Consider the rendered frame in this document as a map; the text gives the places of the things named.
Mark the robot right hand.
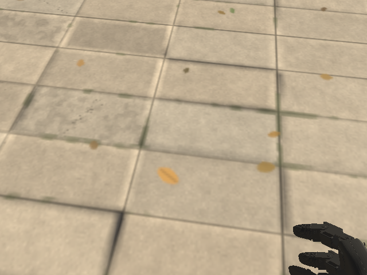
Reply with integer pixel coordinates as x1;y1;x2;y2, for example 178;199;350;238
288;222;367;275

